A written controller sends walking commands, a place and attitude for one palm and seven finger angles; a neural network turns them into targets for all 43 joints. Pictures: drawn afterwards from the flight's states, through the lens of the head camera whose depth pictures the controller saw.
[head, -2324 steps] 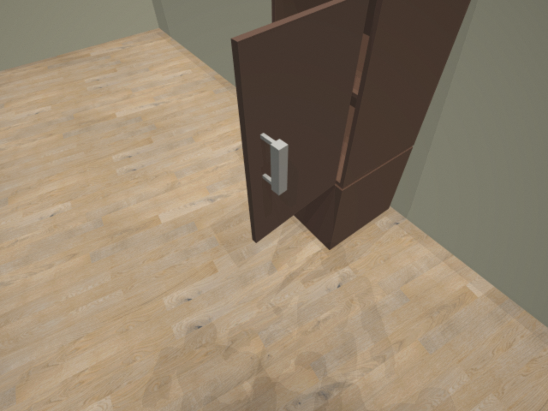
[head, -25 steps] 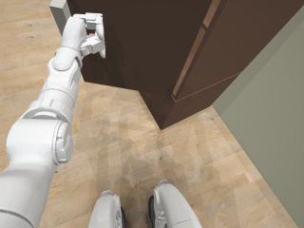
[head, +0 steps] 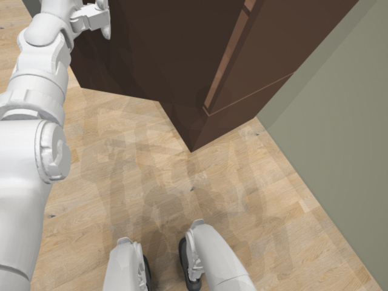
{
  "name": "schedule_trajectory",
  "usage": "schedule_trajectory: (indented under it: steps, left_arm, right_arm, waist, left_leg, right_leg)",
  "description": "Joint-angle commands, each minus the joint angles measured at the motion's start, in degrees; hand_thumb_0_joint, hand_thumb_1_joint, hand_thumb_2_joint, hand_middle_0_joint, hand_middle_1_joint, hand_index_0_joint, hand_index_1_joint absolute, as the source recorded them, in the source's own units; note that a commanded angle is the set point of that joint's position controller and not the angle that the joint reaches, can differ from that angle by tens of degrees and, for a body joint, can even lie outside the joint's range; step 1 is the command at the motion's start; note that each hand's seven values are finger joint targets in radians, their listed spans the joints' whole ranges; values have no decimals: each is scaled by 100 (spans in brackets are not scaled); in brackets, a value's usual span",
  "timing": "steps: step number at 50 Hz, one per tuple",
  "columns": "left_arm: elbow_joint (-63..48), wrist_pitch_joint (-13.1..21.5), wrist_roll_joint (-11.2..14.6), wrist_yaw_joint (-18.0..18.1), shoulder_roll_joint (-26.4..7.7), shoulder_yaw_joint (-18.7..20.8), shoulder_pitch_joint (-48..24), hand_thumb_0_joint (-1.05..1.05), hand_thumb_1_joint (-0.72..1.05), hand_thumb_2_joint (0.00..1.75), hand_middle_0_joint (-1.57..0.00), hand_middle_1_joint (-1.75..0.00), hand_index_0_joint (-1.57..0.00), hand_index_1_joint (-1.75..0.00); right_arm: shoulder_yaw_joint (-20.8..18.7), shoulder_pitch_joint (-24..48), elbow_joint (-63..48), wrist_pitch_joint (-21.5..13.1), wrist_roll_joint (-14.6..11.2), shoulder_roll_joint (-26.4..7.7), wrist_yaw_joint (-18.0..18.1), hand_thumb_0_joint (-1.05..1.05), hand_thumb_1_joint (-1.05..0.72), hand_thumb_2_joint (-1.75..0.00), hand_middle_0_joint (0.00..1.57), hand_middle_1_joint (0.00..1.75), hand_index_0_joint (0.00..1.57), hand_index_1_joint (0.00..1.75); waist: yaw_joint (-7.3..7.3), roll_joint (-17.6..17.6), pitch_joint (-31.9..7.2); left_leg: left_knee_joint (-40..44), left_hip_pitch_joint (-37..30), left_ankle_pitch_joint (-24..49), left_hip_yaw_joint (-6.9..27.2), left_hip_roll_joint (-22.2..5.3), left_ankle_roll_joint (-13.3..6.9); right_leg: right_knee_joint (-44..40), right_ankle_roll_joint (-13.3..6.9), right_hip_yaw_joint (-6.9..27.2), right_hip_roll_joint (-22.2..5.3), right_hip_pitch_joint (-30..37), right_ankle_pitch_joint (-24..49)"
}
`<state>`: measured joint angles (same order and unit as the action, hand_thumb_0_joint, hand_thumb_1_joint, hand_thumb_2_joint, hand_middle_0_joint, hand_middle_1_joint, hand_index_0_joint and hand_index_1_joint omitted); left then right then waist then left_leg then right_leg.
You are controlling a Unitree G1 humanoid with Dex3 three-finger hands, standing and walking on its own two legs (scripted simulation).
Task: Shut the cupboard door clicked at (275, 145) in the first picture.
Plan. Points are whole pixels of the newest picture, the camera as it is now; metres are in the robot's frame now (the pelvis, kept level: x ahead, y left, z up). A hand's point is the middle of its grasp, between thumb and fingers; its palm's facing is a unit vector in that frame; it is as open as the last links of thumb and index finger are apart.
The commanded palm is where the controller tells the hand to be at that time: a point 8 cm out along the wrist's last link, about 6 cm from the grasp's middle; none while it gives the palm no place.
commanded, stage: push the door shut along its arc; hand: left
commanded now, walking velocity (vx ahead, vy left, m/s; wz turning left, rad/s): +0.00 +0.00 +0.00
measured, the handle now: (46, 0) +0.63 +0.14 +0.10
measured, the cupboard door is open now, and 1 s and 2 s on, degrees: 52 45 45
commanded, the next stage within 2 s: pull the fist back off the door in 0.08 s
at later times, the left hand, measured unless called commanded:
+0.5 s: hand (124, 4) +0.62 +0.02 +0.10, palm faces +0.10 -0.99 -0.07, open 3.1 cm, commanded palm +0.58 +0.05 +0.10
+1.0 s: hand (134, 40) +0.54 +0.01 +0.09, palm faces +0.06 -1.00 -0.03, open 3.1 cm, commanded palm +0.51 +0.06 +0.10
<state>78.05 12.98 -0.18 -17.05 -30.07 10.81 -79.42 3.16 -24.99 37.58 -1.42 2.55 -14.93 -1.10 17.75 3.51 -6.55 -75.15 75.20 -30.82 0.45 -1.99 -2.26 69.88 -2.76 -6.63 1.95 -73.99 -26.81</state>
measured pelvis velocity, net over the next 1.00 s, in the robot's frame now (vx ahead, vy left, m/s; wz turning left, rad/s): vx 0.03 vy -0.01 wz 0.02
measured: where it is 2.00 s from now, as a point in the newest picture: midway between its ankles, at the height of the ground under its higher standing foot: (168, 283)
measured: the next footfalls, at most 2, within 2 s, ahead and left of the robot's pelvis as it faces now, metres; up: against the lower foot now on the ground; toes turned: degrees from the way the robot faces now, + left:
none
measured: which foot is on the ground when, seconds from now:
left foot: down 0.00-1.00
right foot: down 0.00-1.00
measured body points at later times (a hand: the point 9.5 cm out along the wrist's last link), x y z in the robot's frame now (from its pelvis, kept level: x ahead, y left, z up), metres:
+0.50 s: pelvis -0.01 +0.00 -0.01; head +0.19 +0.02 +0.40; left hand +0.61 +0.07 +0.11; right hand -0.08 -0.22 -0.10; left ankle +0.03 +0.10 -0.61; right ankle +0.05 -0.10 -0.61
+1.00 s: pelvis +0.03 -0.01 +0.04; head +0.18 -0.01 +0.46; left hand +0.54 +0.07 +0.10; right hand +0.02 -0.27 -0.08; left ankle +0.03 +0.10 -0.61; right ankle +0.05 -0.10 -0.61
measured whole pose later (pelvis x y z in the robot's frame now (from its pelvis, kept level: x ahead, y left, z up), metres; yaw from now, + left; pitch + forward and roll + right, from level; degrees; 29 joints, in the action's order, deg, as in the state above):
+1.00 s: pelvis +0.03 -0.01 +0.04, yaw +1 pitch +26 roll -1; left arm 65.8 28.2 -4.0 18.4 -6.0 9.0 -55.7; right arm -2.2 -23.5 36.9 0.9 5.4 -14.9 -7.1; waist 11.2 2.5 -8.8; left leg -65.1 61.2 -30.1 -1.6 -1.0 -1.2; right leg 63.3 -3.1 -4.2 1.5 -62.0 -27.6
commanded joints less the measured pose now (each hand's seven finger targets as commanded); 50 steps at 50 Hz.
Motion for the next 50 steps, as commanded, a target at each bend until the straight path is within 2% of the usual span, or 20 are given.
schedule_trajectory:
  steps: [1, 9, 10, 12, 15, 17, 20, 22, 25, 27, 29, 30, 31, 35, 39, 41, 43, 47, 49, 50]
  left_arm:
    - [-1412, 368, 165, -121, -333, -40, -3821, 0, 90, 90, -130, -150, -130, -150]
    - [-1236, 197, 81, -82, 120, -374, -4125, 0, 90, 90, -130, -150, -130, -150]
    - [-1106, 137, 398, 1118, -275, 889, -4053, 0, 90, 90, -130, -150, -130, -150]
    - [-996, 111, 134, 2264, 130, 800, -3964, 0, 90, 90, -130, -150, -130, -150]
    - [-1143, 555, -558, 3701, 471, 824, -4088, 0, 90, 90, -130, -150, -130, -150]
    - [-954, 860, -1209, 4066, 289, 612, -4189, 0, 90, 90, -130, -150, -130, -150]
    - [-905, 1022, -1530, 3978, 166, 358, -4045, 0, 90, 90, -130, -150, -130, -150]
    - [-950, 996, -1339, 3711, 37, 420, -3866, 0, 90, 90, -130, -150, -130, -150]
    - [-931, 832, -904, 3370, 79, 529, -3298, 0, 90, 90, -130, -150, -130, -150]
    - [-1046, 878, -689, 3246, 402, 448, -2918, 0, 90, 90, -130, -150, -130, -150]
    - [-1259, 1004, -489, 3250, 673, 428, -2666, 0, 90, 90, -130, -150, -130, -150]
    - [-1357, 1097, -454, 3278, 551, 577, -2485, 0, 90, 90, -130, -150, -130, -150]
    - [-1518, 1205, -426, 3276, 804, 416, -2385, 0, 90, 90, -130, -150, -130, -150]
    - [-1404, 1434, -497, 3383, 966, 382, -1669, 0, 90, 90, -130, -150, -130, -150]
    - [-1870, 1716, -488, 3468, 1201, 303, -1299, 0, 90, 90, -130, -150, -130, -150]
    - [-2082, 1821, -462, 3462, 1678, -60, -1117, 0, 90, 90, -130, -150, -130, -150]
    - [-2104, 1852, -452, 3498, 1603, 38, -712, 0, 90, 90, -130, -150, -130, -150]
    - [-2551, 1953, -433, 3538, 2092, -369, -435, 0, 90, 90, -130, -150, -130, -150]
    - [-2617, 1983, -395, 3571, 2108, -344, -78, 0, 90, 90, -130, -150, -130, -150]
    - [-2651, 1993, -380, 3587, 2159, -427, -273, 0, 90, 90, -130, -150, -130, -150]
  right_arm:
    - [-455, -1410, 81, -197, 28, -1182, 104, 0, -90, -90, 20, 30, 20, 30]
    - [-451, -1311, 246, -358, 55, -1246, 140, 0, -90, -90, 20, 30, 20, 30]
    - [-345, -1561, 27, -373, 199, -1157, 107, 0, -90, -90, 20, 30, 20, 30]
    - [-357, -1530, 21, -362, 335, -1105, -81, 0, -90, -90, 20, 30, 20, 30]
    - [-452, -1598, 16, -367, 620, -1015, -428, 0, -90, -90, 20, 30, 20, 30]
    - [-532, -1684, 100, -306, 688, -1073, -585, 0, -90, -90, 20, 30, 20, 30]
    - [-603, -1728, 118, -208, 632, -1098, -689, 0, -90, -90, 20, 30, 20, 30]
    - [-594, -1707, 55, -150, 543, -1113, -671, 0, -90, -90, 20, 30, 20, 30]
    - [-534, -1658, -69, -75, 415, -1069, -611, 0, -90, -90, 20, 30, 20, 30]
    - [-523, -1633, -131, -61, 373, -1016, -599, 0, -90, -90, 20, 30, 20, 30]
    - [-547, -1619, -143, -62, 374, -983, -604, 0, -90, -90, 20, 30, 20, 30]
    - [-561, -1641, -135, -51, 380, -976, -593, 0, -90, -90, 20, 30, 20, 30]
    - [-571, -1636, -161, -63, 387, -949, -602, 0, -90, -90, 20, 30, 20, 30]
    - [-640, -1582, -83, -13, 363, -906, -622, 0, -90, -90, 20, 30, 20, 30]
    - [-722, -1480, -113, 30, 359, -859, -623, 0, -90, -90, 20, 30, 20, 30]
    - [-763, -1402, -127, 46, 340, -811, -632, 0, -90, -90, 20, 30, 20, 30]
    - [-798, -1316, -119, 96, 316, -817, -621, 0, -90, -90, 20, 30, 20, 30]
    - [-830, -1100, -200, 159, 275, -738, -591, 0, -90, -90, 20, 30, 20, 30]
    - [-852, -1000, -226, 193, 254, -741, -576, 0, -90, -90, 20, 30, 20, 30]
    - [-838, -918, -219, 204, 257, -717, -553, 0, -90, -90, 20, 30, 20, 30]
  waist:
    - [629, 1210, -3383]
    - [815, 1431, -3280]
    - [532, 1467, -3210]
    - [581, 1243, -3279]
    - [508, 1410, -3570]
    - [653, 1262, -3682]
    - [633, 1264, -3777]
    - [523, 1240, -4012]
    - [359, 873, -3834]
    - [223, 920, -3740]
    - [191, 618, -3587]
    - [95, 486, -3583]
    - [79, 603, -3636]
    - [-15, 144, -3166]
    - [-224, 316, -3374]
    - [-207, 344, -3401]
    - [-344, 245, -3397]
    - [-403, 209, -3380]
    - [-489, -4, -3347]
    - [-391, -133, -3225]
  left_leg:
    - [538, -3011, 2210, 618, 39, -100]
    - [442, -3150, 1928, 725, 6, -94]
    - [603, -2689, 1554, 805, -45, 1]
    - [703, -2652, 1370, 946, -79, 47]
    - [589, -2816, 1632, 854, -23, 130]
    - [519, -2821, 1765, 877, -53, 128]
    - [621, -2765, 1687, 736, 2, 91]
    - [719, -2850, 1774, 731, 20, 91]
    - [931, -2469, 1604, 529, 71, 39]
    - [1049, -2706, 1719, 555, 57, 70]
    - [1101, -2697, 1729, 478, 70, 52]
    - [1127, -2631, 1796, 421, 87, 51]
    - [1160, -2813, 1944, 417, 96, 63]
    - [1247, -2503, 1897, 227, 161, 45]
    - [1296, -2980, 2379, 176, 192, 87]
    - [1310, -3291, 2673, 177, 184, 104]
    - [1333, -3260, 2717, 131, 199, 121]
    - [1405, -3441, 2829, 79, 220, 121]
    - [1448, -3420, 2813, 65, 220, 119]
    - [1433, -3240, 2614, 2, 249, 82]
  right_leg:
    - [-855, 21, 456, 150, 922, 1366]
    - [-727, 32, 341, 145, 204, 1025]
    - [-740, 53, 397, 76, 360, 909]
    - [-673, 142, 370, 56, 285, 811]
    - [-647, 199, 372, 39, 251, 967]
    - [-617, 236, 354, 35, 241, 1002]
    - [-760, 187, 405, 27, 690, 1035]
    - [-800, 164, 421, 28, 1022, 1176]
    - [-1023, 178, 507, 45, 1779, 1266]
    - [-1056, 161, 460, 59, 1714, 1327]
    - [-1170, 188, 482, 73, 1879, 1382]
    - [-1189, 184, 503, 67, 2087, 1504]
    - [-1175, 179, 488, 72, 2058, 1658]
    - [-1312, 192, 553, 49, 2456, 1875]
    - [-1274, 166, 543, 27, 2625, 2330]
    - [-1263, 164, 514, 23, 2598, 2600]
    - [-1260, 168, 534, 8, 2800, 2717]
    - [-1298, 183, 560, -26, 2984, 2943]
    - [-1314, 185, 567, -25, 3143, 2985]
    - [-1374, 217, 622, -39, 3234, 2990]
